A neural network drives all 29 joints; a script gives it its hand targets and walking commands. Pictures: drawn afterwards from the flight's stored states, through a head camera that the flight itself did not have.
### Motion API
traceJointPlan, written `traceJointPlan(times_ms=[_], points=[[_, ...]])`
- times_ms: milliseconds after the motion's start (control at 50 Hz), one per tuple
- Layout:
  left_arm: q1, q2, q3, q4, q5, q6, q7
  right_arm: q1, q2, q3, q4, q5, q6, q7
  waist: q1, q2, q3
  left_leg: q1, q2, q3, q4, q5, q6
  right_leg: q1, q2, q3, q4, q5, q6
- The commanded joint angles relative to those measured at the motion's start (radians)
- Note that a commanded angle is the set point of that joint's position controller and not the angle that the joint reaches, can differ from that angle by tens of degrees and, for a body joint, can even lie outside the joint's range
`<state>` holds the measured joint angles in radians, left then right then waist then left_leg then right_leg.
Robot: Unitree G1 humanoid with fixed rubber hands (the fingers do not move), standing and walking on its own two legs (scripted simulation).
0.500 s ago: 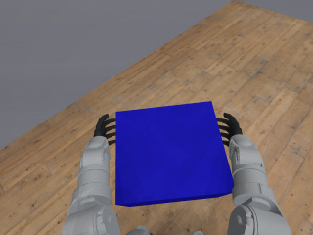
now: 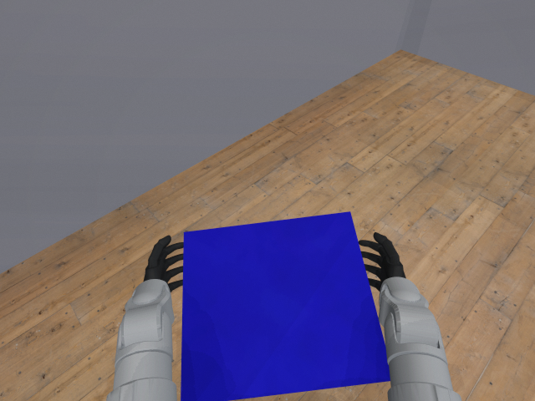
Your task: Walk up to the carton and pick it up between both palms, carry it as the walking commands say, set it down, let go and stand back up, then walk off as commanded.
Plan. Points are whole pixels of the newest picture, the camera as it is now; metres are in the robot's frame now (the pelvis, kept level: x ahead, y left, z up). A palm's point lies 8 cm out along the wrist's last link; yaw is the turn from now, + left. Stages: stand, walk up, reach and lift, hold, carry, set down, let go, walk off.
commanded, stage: reach and lift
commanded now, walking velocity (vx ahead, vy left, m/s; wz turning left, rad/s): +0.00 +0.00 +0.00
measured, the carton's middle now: (277, 307) +0.29 +0.02 -0.07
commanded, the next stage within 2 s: hold in 1.64 s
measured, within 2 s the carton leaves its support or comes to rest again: neither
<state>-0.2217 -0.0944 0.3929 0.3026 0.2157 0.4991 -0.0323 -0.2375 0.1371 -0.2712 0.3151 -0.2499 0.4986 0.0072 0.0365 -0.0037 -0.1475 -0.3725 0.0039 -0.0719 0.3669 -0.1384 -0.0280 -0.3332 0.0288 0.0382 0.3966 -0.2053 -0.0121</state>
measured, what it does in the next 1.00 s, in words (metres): stands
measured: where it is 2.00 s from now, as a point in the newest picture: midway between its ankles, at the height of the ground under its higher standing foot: outside the picture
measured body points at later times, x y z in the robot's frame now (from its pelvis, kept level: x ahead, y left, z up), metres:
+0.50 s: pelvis -0.01 +0.02 +0.01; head -0.07 +0.03 +0.45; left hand +0.29 +0.20 +0.05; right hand +0.30 -0.17 +0.06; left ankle +0.02 +0.14 -0.74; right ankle -0.01 -0.11 -0.74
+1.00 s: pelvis +0.00 +0.01 +0.01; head -0.05 +0.02 +0.45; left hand +0.30 +0.20 +0.05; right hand +0.30 -0.17 +0.05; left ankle +0.02 +0.14 -0.74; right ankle -0.01 -0.11 -0.74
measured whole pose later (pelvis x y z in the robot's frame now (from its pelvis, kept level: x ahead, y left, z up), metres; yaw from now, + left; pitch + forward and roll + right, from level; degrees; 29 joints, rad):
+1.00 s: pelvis +0.00 +0.01 +0.01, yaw -1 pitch -5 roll +0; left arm -0.25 -0.13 0.34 0.21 0.28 0.71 -0.04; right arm -0.27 0.10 -0.30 0.27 -0.30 0.70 0.07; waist 0.02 -0.02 -0.04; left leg -0.05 0.00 -0.04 0.26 -0.12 -0.01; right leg -0.01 0.01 0.07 0.27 -0.17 0.00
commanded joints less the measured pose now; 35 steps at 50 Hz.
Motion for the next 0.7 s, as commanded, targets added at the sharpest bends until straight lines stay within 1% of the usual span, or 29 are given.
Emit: traceJointPlan(times_ms=[0,20,40,60,80,100,120,140,160,180,200,220,260,300,320,340,360,380,400,460,480,500,520,540,560,600,640,660,680], points=[[-0.475,-0.777,-0.658,0.036,-0.17,0.058,-0.335,-0.475,0.796,0.575,-0.005,0.22,0.026,0.297,-0.002,-0.005,-0.283,0.258,-0.119,0.05,-0.014,0.223,0.036,0.172,0.048,0.02,-0.077,0.308,0.036],[-0.498,-0.784,-0.672,0.005,-0.181,0.066,-0.331,-0.5,0.816,0.6,-0.02,0.243,0.037,0.307,0.01,-0.008,-0.281,0.286,-0.115,0.048,-0.021,0.214,0.037,0.179,0.051,0.019,-0.084,0.269,0.031],[-0.527,-0.788,-0.676,-0.008,-0.183,0.076,-0.327,-0.51,0.807,0.59,-0.011,0.242,0.048,0.314,0.009,0.007,-0.238,0.291,-0.111,0.049,-0.024,0.183,0.034,0.156,0.052,0.016,-0.094,0.209,0.025],[-0.542,-0.796,-0.683,-0.024,-0.189,0.087,-0.324,-0.554,0.81,0.601,-0.034,0.259,0.057,0.321,0.017,0.0,-0.231,0.31,-0.109,0.047,-0.027,0.178,0.034,0.158,0.057,0.008,-0.098,0.178,0.024],[-0.558,-0.798,-0.676,-0.026,-0.19,0.1,-0.322,-0.572,0.81,0.597,-0.022,0.26,0.07,0.329,0.023,0.004,-0.198,0.308,-0.108,0.053,-0.031,0.132,0.032,0.149,0.055,0.007,-0.108,0.118,0.019],[-0.587,-0.801,-0.678,-0.036,-0.194,0.111,-0.322,-0.602,0.813,0.593,-0.027,0.264,0.077,0.336,0.022,-0.007,-0.192,0.321,-0.105,0.051,-0.034,0.092,0.032,0.15,0.055,0.005,-0.118,0.063,0.016],[-0.571,-0.818,-0.68,-0.022,-0.192,0.124,-0.318,-0.636,0.813,0.603,-0.046,0.279,0.084,0.342,0.031,-0.005,-0.175,0.331,-0.103,0.053,-0.038,0.083,0.033,0.152,0.055,0.004,-0.124,0.047,0.015],[-0.563,-0.804,-0.641,0.014,-0.172,0.14,-0.314,-0.647,0.793,0.561,-0.014,0.263,0.095,0.348,0.035,-0.005,-0.112,0.314,-0.1,0.053,-0.043,0.048,0.032,0.125,0.053,0.003,-0.13,0.007,0.013],[-0.578,-0.823,-0.656,-0.005,-0.178,0.151,-0.311,-0.644,0.794,0.555,-0.007,0.262,0.103,0.356,0.027,-0.004,-0.124,0.345,-0.097,0.053,-0.05,0.042,0.027,0.137,0.057,0.001,-0.136,-0.005,0.009],[-0.565,-0.83,-0.644,0.012,-0.171,0.167,-0.31,-0.652,0.78,0.542,-0.006,0.26,0.111,0.358,0.028,0.011,-0.1,0.342,-0.096,0.058,-0.054,0.029,0.023,0.145,0.056,0.005,-0.141,-0.016,0.007],[-0.556,-0.834,-0.636,0.028,-0.168,0.178,-0.309,-0.657,0.772,0.527,0.0,0.255,0.117,0.363,0.02,-0.003,-0.077,0.355,-0.095,0.055,-0.063,0.026,0.023,0.137,0.06,0.0,-0.147,-0.017,0.009],[-0.566,-0.853,-0.648,0.017,-0.183,0.187,-0.306,-0.658,0.767,0.527,-0.002,0.257,0.122,0.365,0.015,0.005,-0.086,0.375,-0.092,0.053,-0.068,0.03,0.018,0.156,0.06,0.002,-0.15,-0.013,0.005],[-0.566,-0.871,-0.638,0.035,-0.18,0.208,-0.304,-0.665,0.754,0.488,0.014,0.237,0.136,0.368,-0.001,0.007,-0.047,0.384,-0.091,0.05,-0.08,0.026,0.01,0.15,0.064,0.001,-0.16,-0.014,0.003],[-0.585,-0.886,-0.657,0.005,-0.204,0.218,-0.303,-0.668,0.76,0.481,-0.001,0.236,0.143,0.37,-0.018,0.001,-0.034,0.407,-0.089,0.05,-0.094,0.054,0.005,0.172,0.071,-0.005,-0.168,0.027,0.003],[-0.597,-0.892,-0.662,-0.005,-0.204,0.224,-0.301,-0.651,0.766,0.468,0.017,0.232,0.151,0.37,-0.019,0.032,-0.029,0.411,-0.089,0.052,-0.098,0.069,0.002,0.178,0.07,-0.001,-0.168,0.047,-0.001],[-0.593,-0.889,-0.654,-0.008,-0.203,0.229,-0.297,-0.651,0.753,0.453,0.02,0.222,0.156,0.37,-0.023,0.01,-0.008,0.414,-0.09,0.049,-0.103,0.074,-0.001,0.169,0.076,-0.008,-0.172,0.049,0.001],[-0.606,-0.898,-0.661,-0.012,-0.203,0.233,-0.297,-0.651,0.75,0.444,0.015,0.217,0.158,0.369,-0.034,0.036,-0.009,0.422,-0.092,0.051,-0.107,0.074,-0.004,0.172,0.074,-0.007,-0.175,0.053,-0.003],[-0.6,-0.891,-0.661,-0.03,-0.204,0.231,-0.292,-0.641,0.751,0.445,0.012,0.219,0.159,0.371,-0.026,0.016,-0.006,0.433,-0.088,0.044,-0.109,0.088,-0.002,0.172,0.078,-0.008,-0.176,0.061,-0.004],[-0.614,-0.894,-0.671,-0.056,-0.21,0.23,-0.29,-0.637,0.767,0.453,0.002,0.227,0.159,0.372,-0.022,0.035,-0.022,0.444,-0.092,0.05,-0.108,0.106,-0.003,0.181,0.076,-0.004,-0.176,0.079,-0.004],[-0.594,-0.888,-0.675,-0.072,-0.206,0.233,-0.279,-0.637,0.769,0.464,-0.016,0.235,0.163,0.37,-0.015,0.043,-0.045,0.455,-0.093,0.045,-0.112,0.154,-0.007,0.209,0.077,0.0,-0.176,0.127,-0.003],[-0.586,-0.892,-0.682,-0.078,-0.206,0.233,-0.277,-0.633,0.768,0.472,-0.029,0.238,0.164,0.369,-0.019,0.041,-0.051,0.456,-0.094,0.047,-0.111,0.143,-0.008,0.21,0.077,0.0,-0.177,0.121,-0.002],[-0.579,-0.884,-0.675,-0.076,-0.196,0.233,-0.275,-0.637,0.772,0.476,-0.033,0.241,0.163,0.367,-0.006,0.038,-0.059,0.448,-0.093,0.045,-0.116,0.148,-0.006,0.225,0.077,0.002,-0.176,0.128,-0.001],[-0.588,-0.884,-0.681,-0.088,-0.197,0.229,-0.273,-0.631,0.77,0.479,-0.04,0.239,0.162,0.367,-0.011,0.038,-0.073,0.454,-0.092,0.042,-0.114,0.152,-0.005,0.221,0.075,0.007,-0.177,0.132,-0.002],[-0.576,-0.883,-0.68,-0.084,-0.194,0.229,-0.271,-0.634,0.765,0.484,-0.045,0.245,0.161,0.367,-0.007,0.031,-0.073,0.451,-0.093,0.042,-0.115,0.154,-0.006,0.222,0.077,0.002,-0.177,0.136,0.001],[-0.571,-0.878,-0.679,-0.083,-0.191,0.225,-0.27,-0.663,0.759,0.498,-0.078,0.25,0.156,0.367,-0.006,0.016,-0.087,0.455,-0.096,0.043,-0.112,0.152,-0.003,0.223,0.077,0.001,-0.175,0.135,0.004],[-0.563,-0.87,-0.665,-0.064,-0.185,0.222,-0.275,-0.68,0.754,0.51,-0.103,0.252,0.154,0.363,-0.005,-0.001,-0.098,0.434,-0.101,0.046,-0.112,0.112,0.004,0.235,0.07,0.005,-0.176,0.115,0.006],[-0.566,-0.872,-0.666,-0.047,-0.183,0.218,-0.278,-0.683,0.752,0.503,-0.094,0.244,0.15,0.357,-0.017,-0.018,-0.091,0.44,-0.103,0.048,-0.111,0.096,0.006,0.219,0.069,0.005,-0.178,0.099,0.009],[-0.582,-0.874,-0.666,-0.044,-0.183,0.216,-0.281,-0.68,0.759,0.503,-0.082,0.241,0.153,0.355,-0.015,0.0,-0.092,0.43,-0.102,0.051,-0.111,0.066,0.007,0.22,0.065,0.009,-0.18,0.075,0.008],[-0.591,-0.871,-0.665,-0.047,-0.183,0.214,-0.284,-0.676,0.76,0.497,-0.074,0.236,0.154,0.356,-0.02,-0.018,-0.089,0.424,-0.102,0.05,-0.11,0.05,0.008,0.214,0.066,0.006,-0.181,0.064,0.01]])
